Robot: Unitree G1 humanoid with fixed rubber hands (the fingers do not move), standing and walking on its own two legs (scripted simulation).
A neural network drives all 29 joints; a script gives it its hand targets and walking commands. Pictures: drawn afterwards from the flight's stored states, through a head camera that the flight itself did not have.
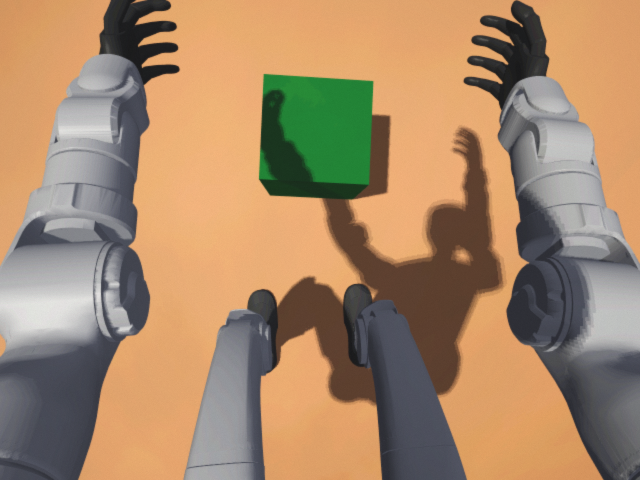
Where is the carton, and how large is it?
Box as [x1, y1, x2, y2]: [259, 74, 372, 199]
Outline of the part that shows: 264,74 259,179 269,194 350,199 353,198 368,184 372,81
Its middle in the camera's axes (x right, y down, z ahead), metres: -0.02 -0.21 +0.86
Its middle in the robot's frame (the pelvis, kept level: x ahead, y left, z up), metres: +0.56 -0.03 -0.54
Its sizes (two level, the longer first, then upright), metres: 0.210 0.200 0.250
